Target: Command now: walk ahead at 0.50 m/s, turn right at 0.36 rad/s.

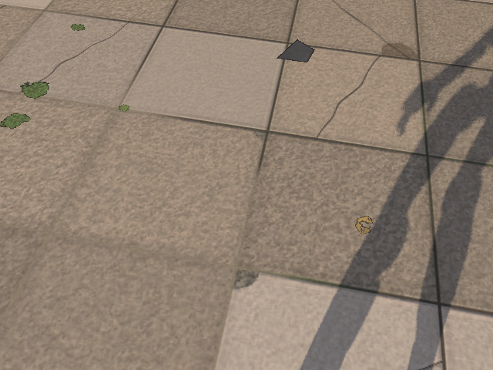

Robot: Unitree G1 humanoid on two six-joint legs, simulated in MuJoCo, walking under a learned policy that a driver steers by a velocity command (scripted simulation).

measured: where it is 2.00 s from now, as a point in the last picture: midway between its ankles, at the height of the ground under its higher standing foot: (305, 313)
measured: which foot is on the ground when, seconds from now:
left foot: down 0.00-0.34, up 0.36-0.80, down 0.82-1.00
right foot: up 0.00-0.30, down 0.32-0.82, up 0.84-1.00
